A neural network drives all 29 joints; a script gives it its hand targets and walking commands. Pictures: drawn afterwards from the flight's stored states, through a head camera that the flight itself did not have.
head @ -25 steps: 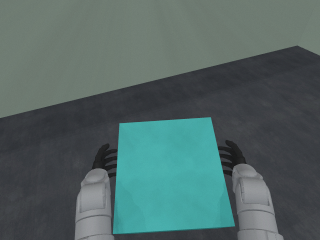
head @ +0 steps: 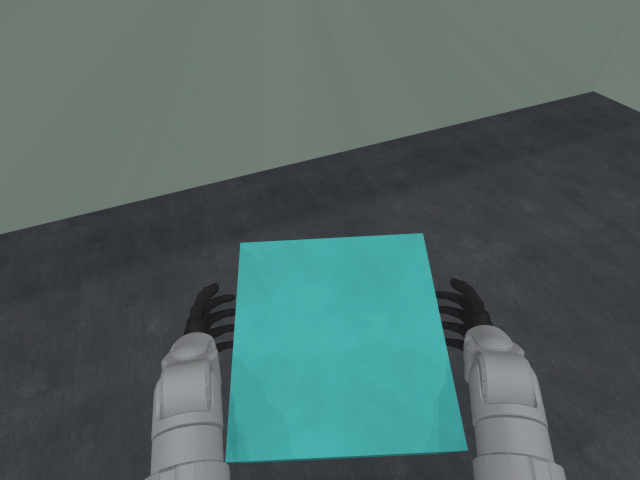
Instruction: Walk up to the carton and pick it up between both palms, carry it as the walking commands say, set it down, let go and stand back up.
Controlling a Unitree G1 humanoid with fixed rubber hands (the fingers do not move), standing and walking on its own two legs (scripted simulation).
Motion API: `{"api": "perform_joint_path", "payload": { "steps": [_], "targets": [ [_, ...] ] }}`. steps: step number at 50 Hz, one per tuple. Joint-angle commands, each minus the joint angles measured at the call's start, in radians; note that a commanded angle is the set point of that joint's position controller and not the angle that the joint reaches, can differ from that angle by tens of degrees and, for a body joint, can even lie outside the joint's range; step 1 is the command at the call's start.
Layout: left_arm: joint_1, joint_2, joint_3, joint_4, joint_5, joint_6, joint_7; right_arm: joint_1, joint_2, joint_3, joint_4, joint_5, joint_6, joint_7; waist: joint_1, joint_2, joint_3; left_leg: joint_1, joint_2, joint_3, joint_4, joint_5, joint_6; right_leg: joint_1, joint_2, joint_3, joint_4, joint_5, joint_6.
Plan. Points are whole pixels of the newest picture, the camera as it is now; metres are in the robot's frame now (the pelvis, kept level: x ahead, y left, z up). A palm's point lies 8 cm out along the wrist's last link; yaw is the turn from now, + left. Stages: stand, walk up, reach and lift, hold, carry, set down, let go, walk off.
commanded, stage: reach and lift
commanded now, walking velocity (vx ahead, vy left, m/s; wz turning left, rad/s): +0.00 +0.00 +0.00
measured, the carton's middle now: (337, 349) +0.32 +0.00 -0.04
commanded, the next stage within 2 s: hold in 0.04 s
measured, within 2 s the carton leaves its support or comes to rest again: neither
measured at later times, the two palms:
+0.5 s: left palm (197, 343) +0.29 +0.18 +0.05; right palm (471, 337) +0.28 -0.17 +0.04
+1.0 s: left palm (207, 337) +0.29 +0.17 +0.05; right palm (475, 333) +0.29 -0.18 +0.04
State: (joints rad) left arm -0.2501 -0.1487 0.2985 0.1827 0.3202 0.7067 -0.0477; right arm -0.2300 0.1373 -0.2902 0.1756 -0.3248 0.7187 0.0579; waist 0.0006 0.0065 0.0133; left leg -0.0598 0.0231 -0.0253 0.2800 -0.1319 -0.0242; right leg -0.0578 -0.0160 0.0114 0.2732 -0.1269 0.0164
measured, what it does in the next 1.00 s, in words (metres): stands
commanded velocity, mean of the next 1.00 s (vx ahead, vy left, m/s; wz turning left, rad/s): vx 0.00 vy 0.00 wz -0.11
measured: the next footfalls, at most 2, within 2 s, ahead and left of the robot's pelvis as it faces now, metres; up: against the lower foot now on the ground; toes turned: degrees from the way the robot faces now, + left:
right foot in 1.60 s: -0.03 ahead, -0.14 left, +0.00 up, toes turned -26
left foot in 1.88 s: +0.02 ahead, +0.08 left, +0.00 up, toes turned -23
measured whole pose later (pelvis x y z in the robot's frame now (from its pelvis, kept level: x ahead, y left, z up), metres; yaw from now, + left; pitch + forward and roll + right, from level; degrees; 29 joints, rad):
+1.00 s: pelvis +0.00 +0.00 -0.02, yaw -2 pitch +0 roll +0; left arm -0.23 -0.14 0.24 0.09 0.21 0.76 0.06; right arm -0.21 0.13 -0.23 0.07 -0.26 0.78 -0.03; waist 0.02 0.00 -0.09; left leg -0.28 0.03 0.00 0.53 -0.26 -0.03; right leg -0.30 -0.01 0.04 0.54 -0.25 0.02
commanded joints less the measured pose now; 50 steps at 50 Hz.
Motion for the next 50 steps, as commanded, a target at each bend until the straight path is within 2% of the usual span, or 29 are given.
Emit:
{"api": "perform_joint_path", "payload": {
  "steps": [1, 26, 42, 43, 44, 46, 50],
  "targets": [
    [-0.484, -0.847, -0.589, 0.005, -0.276, -0.027, -0.278, -0.545, 0.802, 0.598, -0.035, 0.287, -0.046, 0.28, 0.001, -0.008, -0.24, 0.018, -0.129, -0.001, -0.041, 0.069, 0.015, 0.076, 0.117, 0.025, -0.034, 0.059, -0.017],
    [-0.403, -0.836, -0.624, -0.051, -0.287, -0.022, -0.266, -0.474, 0.785, 0.633, -0.094, 0.301, -0.042, 0.265, -0.003, 0.0, -0.245, 0.046, -0.127, -0.012, -0.048, 0.164, 0.013, 0.104, 0.122, 0.025, -0.035, 0.14, -0.019],
    [-0.4, -0.817, -0.624, -0.059, -0.286, -0.022, -0.267, -0.466, 0.792, 0.636, -0.095, 0.299, -0.04, 0.256, 0.004, -0.006, -0.242, 0.036, -0.13, -0.007, -0.044, 0.151, 0.017, 0.105, 0.119, 0.03, -0.034, 0.137, -0.015],
    [-0.448, -0.848, -0.69, -0.067, -0.34, -0.015, -0.262, -0.515, 0.836, 0.673, -0.14, 0.345, -0.044, 0.247, -0.006, -0.033, -0.327, -0.049, 0.105, 0.011, 0.107, 0.019, 0.009, -0.054, -0.124, 0.001, 0.124, 0.036, -0.005],
    [-0.439, -0.867, -0.691, -0.071, -0.356, -0.009, -0.257, -0.491, 0.839, 0.677, -0.132, 0.35, -0.035, 0.246, -0.008, -0.027, -0.356, -0.065, 0.117, -0.013, 0.134, 0.011, 0.016, -0.092, -0.118, 0.031, 0.152, 0.015, -0.013],
    [-0.465, -0.866, -0.701, -0.071, -0.378, 0.006, -0.248, -0.511, 0.828, 0.693, -0.127, 0.359, -0.018, 0.237, -0.003, 0.001, -0.332, -0.127, 0.125, -0.003, 0.158, -0.04, 0.014, -0.168, -0.114, 0.039, 0.178, -0.014, -0.016],
    [-0.525, -0.851, -0.768, -0.132, -0.467, 0.08, -0.228, -0.533, 0.815, 0.754, -0.192, 0.419, 0.055, 0.204, 0.001, -0.01, -0.328, -0.18, 0.139, 0.006, 0.255, -0.001, 0.033, -0.279, -0.096, 0.07, 0.279, 0.073, -0.023]
  ]
}}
